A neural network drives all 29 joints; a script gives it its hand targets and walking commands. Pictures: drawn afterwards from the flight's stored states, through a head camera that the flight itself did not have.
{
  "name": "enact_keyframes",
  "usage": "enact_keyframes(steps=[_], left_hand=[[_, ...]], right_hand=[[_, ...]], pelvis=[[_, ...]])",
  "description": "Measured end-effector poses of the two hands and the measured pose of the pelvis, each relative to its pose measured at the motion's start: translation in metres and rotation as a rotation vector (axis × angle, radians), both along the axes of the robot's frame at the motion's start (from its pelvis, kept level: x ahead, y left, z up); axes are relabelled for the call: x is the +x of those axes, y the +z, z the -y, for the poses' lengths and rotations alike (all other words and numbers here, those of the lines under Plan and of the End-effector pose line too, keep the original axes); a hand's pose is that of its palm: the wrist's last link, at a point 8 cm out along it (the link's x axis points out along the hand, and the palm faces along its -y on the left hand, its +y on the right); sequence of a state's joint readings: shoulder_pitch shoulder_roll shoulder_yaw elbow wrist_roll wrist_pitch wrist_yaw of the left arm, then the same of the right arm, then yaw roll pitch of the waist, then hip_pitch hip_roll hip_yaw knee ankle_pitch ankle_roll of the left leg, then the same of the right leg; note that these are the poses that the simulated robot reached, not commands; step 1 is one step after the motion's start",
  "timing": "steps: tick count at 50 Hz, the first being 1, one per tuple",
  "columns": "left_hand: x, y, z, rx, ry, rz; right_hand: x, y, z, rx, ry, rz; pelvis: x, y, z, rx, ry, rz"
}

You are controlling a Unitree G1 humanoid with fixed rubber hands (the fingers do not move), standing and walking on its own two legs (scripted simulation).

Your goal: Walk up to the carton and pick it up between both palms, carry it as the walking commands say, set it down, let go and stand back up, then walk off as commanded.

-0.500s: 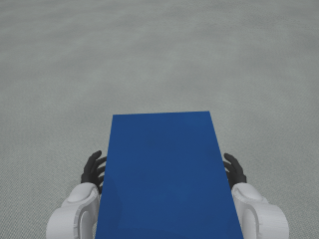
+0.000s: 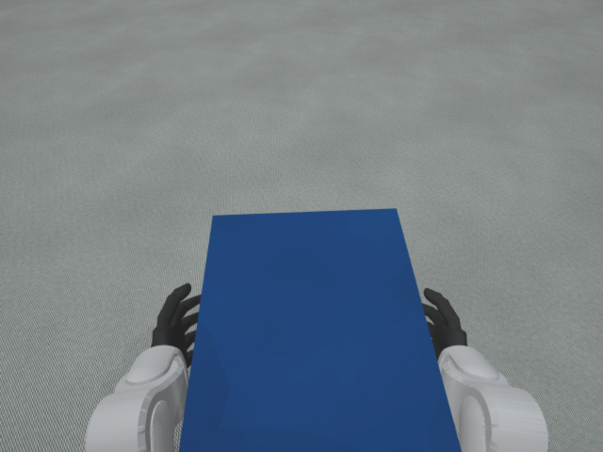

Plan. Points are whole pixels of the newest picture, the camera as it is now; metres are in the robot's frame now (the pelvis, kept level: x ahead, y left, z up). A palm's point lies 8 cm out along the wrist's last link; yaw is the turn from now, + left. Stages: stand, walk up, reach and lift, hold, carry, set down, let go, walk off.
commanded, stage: carry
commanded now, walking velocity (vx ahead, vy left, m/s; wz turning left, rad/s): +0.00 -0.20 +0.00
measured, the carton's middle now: (310, 358) +0.25 -0.01 +0.02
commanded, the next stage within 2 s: none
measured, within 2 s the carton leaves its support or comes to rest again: neither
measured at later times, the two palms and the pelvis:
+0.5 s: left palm (269, 388) +0.19 +0.04 +0.10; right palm (567, 389) +0.18 -0.27 +0.08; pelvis -0.04 -0.11 +0.01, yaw +0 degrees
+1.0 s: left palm (263, 410) +0.17 +0.04 +0.10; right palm (572, 399) +0.17 -0.27 +0.09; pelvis -0.06 -0.11 +0.01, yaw +0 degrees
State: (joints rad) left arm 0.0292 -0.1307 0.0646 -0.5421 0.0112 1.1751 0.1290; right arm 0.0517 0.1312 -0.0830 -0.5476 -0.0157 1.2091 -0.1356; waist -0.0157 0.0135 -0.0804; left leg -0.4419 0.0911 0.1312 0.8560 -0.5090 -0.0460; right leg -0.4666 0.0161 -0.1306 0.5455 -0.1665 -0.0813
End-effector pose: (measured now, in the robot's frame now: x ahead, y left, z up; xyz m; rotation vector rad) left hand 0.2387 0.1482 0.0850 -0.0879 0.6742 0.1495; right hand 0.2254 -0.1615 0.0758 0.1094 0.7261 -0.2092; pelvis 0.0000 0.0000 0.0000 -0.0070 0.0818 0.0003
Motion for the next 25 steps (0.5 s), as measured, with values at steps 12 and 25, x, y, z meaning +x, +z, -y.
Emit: enact_keyframes(steps=[12,25], left_hand=[[-0.032,0.004,0.048,-0.019,0.055,0.028],[-0.047,0.012,0.109,0.008,0.003,0.013]], right_hand=[[-0.017,0.008,0.048,-0.015,0.052,0.027],[-0.046,0.009,0.109,0.006,0.005,0.013]], pelvis=[[-0.019,0.001,0.061,0.007,-0.012,0.023],[-0.044,0.006,0.109,0.016,-0.003,0.014]])
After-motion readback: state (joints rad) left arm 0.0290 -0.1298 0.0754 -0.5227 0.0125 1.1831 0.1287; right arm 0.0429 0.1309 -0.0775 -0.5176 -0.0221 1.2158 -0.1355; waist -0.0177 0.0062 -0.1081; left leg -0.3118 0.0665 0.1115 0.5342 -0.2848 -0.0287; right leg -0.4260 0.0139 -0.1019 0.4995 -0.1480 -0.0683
